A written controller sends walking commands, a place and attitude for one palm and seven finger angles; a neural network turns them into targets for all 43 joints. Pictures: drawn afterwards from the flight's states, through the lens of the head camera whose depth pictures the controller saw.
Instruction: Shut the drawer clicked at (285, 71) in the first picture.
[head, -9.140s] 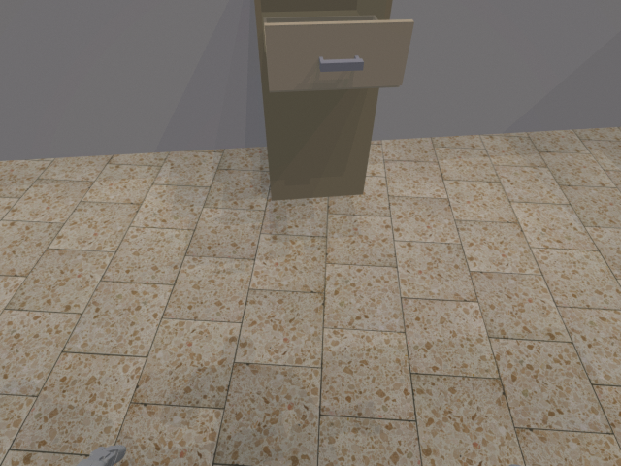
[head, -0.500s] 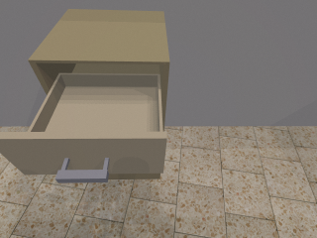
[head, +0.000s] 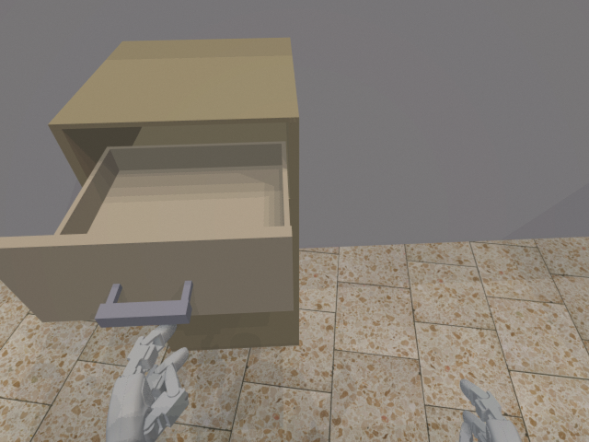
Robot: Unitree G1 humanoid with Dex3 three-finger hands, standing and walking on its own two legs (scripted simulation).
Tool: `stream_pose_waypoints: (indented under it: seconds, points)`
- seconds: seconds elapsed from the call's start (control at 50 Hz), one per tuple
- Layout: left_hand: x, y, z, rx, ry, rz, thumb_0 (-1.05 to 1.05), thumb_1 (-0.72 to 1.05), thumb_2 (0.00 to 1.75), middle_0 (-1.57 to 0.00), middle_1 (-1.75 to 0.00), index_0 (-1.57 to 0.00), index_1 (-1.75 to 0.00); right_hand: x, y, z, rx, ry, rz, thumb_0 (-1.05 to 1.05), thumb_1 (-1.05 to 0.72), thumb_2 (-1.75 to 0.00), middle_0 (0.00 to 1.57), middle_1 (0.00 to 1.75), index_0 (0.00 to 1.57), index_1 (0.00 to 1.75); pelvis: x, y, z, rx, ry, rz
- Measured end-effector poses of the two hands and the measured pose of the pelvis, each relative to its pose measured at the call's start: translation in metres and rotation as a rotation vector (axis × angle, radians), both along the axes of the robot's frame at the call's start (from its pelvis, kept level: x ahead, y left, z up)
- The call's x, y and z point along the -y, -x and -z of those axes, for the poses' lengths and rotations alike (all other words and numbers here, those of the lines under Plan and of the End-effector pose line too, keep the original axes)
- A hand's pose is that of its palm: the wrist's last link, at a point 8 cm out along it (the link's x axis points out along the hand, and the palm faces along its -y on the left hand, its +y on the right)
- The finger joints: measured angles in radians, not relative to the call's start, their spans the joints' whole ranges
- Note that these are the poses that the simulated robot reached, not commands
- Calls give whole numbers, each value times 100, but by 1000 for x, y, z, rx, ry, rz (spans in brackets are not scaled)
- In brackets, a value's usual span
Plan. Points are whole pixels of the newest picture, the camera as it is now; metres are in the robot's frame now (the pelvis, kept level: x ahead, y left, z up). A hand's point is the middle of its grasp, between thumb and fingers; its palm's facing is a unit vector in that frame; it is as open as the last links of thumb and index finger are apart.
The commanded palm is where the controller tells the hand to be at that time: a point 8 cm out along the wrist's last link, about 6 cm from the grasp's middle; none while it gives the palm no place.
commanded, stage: raise the hand and make a fist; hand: left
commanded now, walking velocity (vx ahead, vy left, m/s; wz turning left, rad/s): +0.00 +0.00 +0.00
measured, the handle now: (148, 301) +0.30 +0.22 +0.05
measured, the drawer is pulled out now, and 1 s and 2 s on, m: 0.29 0.28 0.28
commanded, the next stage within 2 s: bring the fist close to the handle in 1.60 s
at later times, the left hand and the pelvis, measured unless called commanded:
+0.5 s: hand (171, 407) +0.17 +0.15 +0.04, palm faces +0.09 -0.99 -0.07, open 4.0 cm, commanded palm +0.11 +0.21 +0.06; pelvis -0.01 -0.05 -0.02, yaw +2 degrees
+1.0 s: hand (117, 412) +0.14 +0.17 +0.12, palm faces +0.11 -0.99 -0.07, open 3.1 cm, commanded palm +0.08 +0.22 +0.13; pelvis +0.00 +0.00 +0.00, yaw +2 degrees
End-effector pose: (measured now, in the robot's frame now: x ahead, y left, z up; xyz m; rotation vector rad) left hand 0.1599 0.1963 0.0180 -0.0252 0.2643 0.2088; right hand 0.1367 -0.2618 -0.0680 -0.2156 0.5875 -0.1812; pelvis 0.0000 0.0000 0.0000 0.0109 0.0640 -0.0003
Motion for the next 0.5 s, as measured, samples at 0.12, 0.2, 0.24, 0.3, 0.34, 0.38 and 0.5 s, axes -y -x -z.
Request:
stream_pose_waypoints:
  seconds: [0.12,0.2,0.24,0.3,0.34,0.38,0.5]
  points:
    - [11,58,22,114,-22,80,1,91,90,-45,-57,-38,-57,2,-62,-25,137,79,-161,1,-91,-90,20,30,20,29,23,11,27,-59,6,-9]
    - [-9,75,-10,262,-166,16,2,90,90,-53,-66,-49,-66,-10,-86,-15,188,43,-233,1,-91,-90,19,30,20,29,31,19,41,-64,26,-40]
    - [-14,71,-26,338,-190,-5,2,90,90,-57,-70,-54,-70,-19,-89,-5,197,1,-252,1,-91,-90,19,30,20,29,35,23,44,-66,33,-53]
    - [-7,55,-36,375,-157,46,1,90,90,-63,-76,-61,-77,-30,-80,11,169,-64,-250,1,-90,-90,20,30,20,29,39,26,44,-67,34,-58]
    - [2,40,-33,327,-120,128,1,90,90,-66,-81,-66,-81,-33,-68,19,126,-96,-231,1,-90,-90,20,30,20,30,42,26,41,-69,28,-57]
    - [9,27,-27,246,-95,204,1,90,90,-70,-85,-70,-86,-31,-53,26,74,-113,-198,1,-90,-90,20,30,20,30,45,23,36,-70,20,-52]
    - [-5,17,-31,135,-84,126,1,89,90,-83,-98,-83,-98,-4,-14,35,-59,-98,-53,1,-90,-90,20,30,21,30,46,7,24,-50,6,-30]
